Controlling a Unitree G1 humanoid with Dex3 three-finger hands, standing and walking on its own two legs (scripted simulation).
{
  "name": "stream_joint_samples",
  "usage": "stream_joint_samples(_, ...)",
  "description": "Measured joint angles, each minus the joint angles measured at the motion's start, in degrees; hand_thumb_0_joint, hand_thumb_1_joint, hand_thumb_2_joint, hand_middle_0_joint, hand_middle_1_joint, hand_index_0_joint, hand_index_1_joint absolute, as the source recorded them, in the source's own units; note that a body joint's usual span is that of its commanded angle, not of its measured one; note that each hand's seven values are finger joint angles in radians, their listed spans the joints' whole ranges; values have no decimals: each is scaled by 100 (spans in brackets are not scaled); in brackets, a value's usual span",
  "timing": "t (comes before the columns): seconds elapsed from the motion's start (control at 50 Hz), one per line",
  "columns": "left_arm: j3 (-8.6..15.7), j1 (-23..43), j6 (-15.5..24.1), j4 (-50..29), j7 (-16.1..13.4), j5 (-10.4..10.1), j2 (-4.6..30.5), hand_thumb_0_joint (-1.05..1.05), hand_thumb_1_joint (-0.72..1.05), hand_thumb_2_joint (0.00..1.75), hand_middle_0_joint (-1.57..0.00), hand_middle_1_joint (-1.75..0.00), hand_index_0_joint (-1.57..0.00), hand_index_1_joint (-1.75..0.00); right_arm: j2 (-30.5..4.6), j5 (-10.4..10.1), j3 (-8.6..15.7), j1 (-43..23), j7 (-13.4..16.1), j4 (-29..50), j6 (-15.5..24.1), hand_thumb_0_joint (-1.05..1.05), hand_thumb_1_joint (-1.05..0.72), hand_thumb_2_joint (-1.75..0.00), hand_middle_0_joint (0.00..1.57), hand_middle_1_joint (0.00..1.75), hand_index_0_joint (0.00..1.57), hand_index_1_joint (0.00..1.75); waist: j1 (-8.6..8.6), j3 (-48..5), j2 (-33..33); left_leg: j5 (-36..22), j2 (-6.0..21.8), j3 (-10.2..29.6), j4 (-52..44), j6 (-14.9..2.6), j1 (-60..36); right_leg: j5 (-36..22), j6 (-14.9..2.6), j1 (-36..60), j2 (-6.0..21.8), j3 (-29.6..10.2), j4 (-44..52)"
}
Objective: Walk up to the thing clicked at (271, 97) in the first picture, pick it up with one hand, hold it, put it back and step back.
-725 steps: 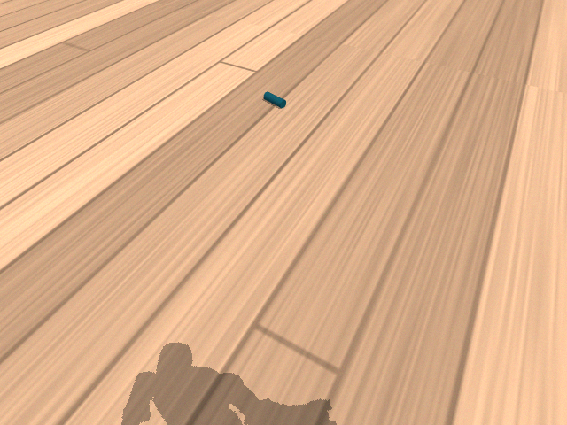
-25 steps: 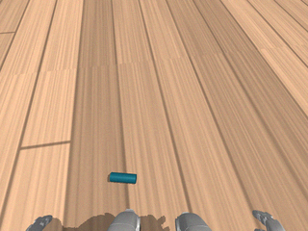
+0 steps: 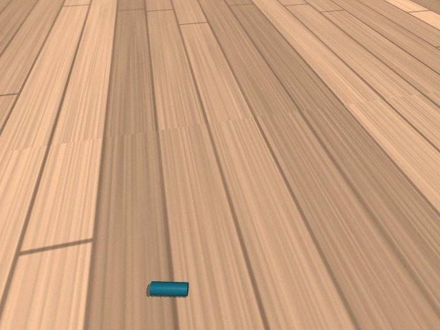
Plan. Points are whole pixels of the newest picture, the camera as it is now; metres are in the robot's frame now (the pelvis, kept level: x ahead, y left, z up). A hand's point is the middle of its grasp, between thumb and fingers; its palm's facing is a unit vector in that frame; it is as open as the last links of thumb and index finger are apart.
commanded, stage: walk up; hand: left
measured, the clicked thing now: (169, 288) +0.42 +0.24 -0.73
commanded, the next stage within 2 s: none
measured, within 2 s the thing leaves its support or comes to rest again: neither
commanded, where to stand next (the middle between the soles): +0.03 +0.01 m, yaw -1 degrees
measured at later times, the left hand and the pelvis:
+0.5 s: hand out of the picture +0.12 +0.27 -0.14, palm faces -0.02 -0.93 -0.36, open 7.4 cm; pelvis +0.02 +0.01 +0.01, yaw +0 degrees
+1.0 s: hand out of the picture +0.00 +0.25 -0.14, palm faces +0.00 -0.91 -0.42, open 7.4 cm; pelvis -0.07 -0.02 +0.00, yaw +1 degrees
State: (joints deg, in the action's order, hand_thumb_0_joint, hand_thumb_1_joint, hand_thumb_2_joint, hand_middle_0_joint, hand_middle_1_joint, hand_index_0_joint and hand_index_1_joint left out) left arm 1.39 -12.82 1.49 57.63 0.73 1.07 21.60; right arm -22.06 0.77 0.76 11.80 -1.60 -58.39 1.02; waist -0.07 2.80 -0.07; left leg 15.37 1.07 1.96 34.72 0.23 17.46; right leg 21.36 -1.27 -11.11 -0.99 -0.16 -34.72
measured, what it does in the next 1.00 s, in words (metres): lifts its left foot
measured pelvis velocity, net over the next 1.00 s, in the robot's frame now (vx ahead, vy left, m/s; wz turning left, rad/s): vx -0.07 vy -0.02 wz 0.01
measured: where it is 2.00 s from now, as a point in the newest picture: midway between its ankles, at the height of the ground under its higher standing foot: outside the picture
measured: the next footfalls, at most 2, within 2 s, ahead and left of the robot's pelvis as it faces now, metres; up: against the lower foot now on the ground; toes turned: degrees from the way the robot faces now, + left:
left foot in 1.18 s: -0.06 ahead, +0.12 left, +0.00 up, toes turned +5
right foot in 1.52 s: +0.11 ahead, -0.12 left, +0.00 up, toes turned +2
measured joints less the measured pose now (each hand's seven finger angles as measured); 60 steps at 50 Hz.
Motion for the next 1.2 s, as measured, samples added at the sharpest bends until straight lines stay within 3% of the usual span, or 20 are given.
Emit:
stream_joint_samples(0.06,-23,103,-7,62,-4,-17,-7,1,90,90,-21,-30,-21,-30,-4,-22,-11,-57,22,-62,67,1,-91,-90,20,30,20,30,39,-18,-32,-58,-57,-22,-148,87,-139,17,35,106,63,-28,77)
stream_joint_samples(0.26,-36,683,-41,135,-47,-85,56,1,90,90,-21,-30,-21,-30,65,-58,-42,-373,74,-111,116,1,-91,-90,20,30,20,30,21,87,-30,-48,-26,-33,-269,68,-247,-69,65,274,37,-40,349)
stream_joint_samples(0.56,-70,741,-120,432,-51,-73,-36,1,90,90,-21,-30,-21,-30,74,-50,-21,-565,92,-295,78,1,-91,-90,20,30,20,30,3,164,-20,-36,-85,-34,-409,39,-417,-51,97,457,100,-32,498)
stream_joint_samples(0.68,13,1008,-339,169,-133,-203,5,1,90,90,-21,-30,-21,-30,40,-167,50,-888,179,-124,-114,1,-91,-90,20,30,20,30,-5,588,-11,-286,-73,-17,-216,-88,-51,-286,67,-90,83,24,-69)
stream_joint_samples(0.72,34,1077,-409,33,-139,-210,31,1,90,90,-21,-30,-21,-30,5,-167,103,-949,205,-1,-153,1,-91,-90,20,30,20,30,0,673,33,-245,-27,13,-248,-4,32,-385,14,-430,28,25,-534)
stream_joint_samples(0.78,97,1134,-478,-152,-146,-191,76,1,90,90,-21,-30,-21,-30,-4,-93,140,-1001,240,172,-235,1,-91,-90,20,30,20,30,-17,772,11,-324,-29,32,-109,79,221,594,-63,-757,-32,-126,-1238)
stream_joint_samples(0.82,132,1079,-442,-215,-132,-171,54,1,90,90,-21,-30,-21,-30,-45,-47,148,-1030,245,254,-305,1,-91,-90,20,30,20,30,-45,761,81,-325,22,53,74,117,396,499,-83,-679,-5,-60,-946)
stream_joint_samples(0.86,170,981,-360,-226,-132,-99,5,1,90,90,-21,-30,-20,-30,-104,-61,157,-1094,234,303,-383,1,-91,-90,20,30,20,30,-60,762,197,-249,66,140,435,86,636,-90,-38,-565,-14,13,-507)
stream_joint_samples(0.92,144,777,-309,-266,-120,16,-112,1,90,90,-21,-30,-21,-30,-111,-56,204,-1124,264,400,-506,1,-91,-90,20,30,20,30,-80,845,220,1134,-439,642,1898,-19,1034,-125,-56,-710,61,-10,-663)
stream_joint_samples(0.98,147,612,-305,-257,-141,77,-247,1,90,90,-21,-30,-21,-30,-148,-90,253,-935,212,481,-440,1,-91,-90,20,30,20,30,-107,836,271,1099,-714,787,2982,9,1126,-417,-32,-681,150,-32,-302)
stream_joint_samples(1.06,205,319,-188,-379,-62,198,-292,1,90,90,-21,-30,-21,-30,-143,0,246,-347,33,320,-343,1,-91,-90,20,30,20,30,-134,542,270,1248,-479,448,2084,85,442,-608,-91,-569,270,118,109)
stream_joint_samples(1.14,248,-90,-53,-595,61,178,-141,1,90,90,-21,-30,-21,-30,-113,102,247,152,-135,168,-324,1,-91,-90,20,30,20,30,-150,262,122,1534,-289,13,650,-57,-299,-680,-71,-442,440,283,314)
stream_joint_samples(1.18,254,-289,-99,-617,100,162,-6,1,90,90,-21,-30,-21,-30,-101,126,298,321,-168,183,-212,1,-91,-90,20,30,20,30,-109,155,51,1023,-232,-157,-367,-184,-740,-573,-11,-452,488,316,238)
stream_joint_samples(1.2,264,-370,-153,-595,95,153,73,1,90,90,-21,-30,-21,-30,-65,157,342,379,-154,218,-132,1,-91,-90,20,30,20,30,-80,145,-58,482,-296,-215,-645,-190,-867,-115,-31,-543,523,204,-66)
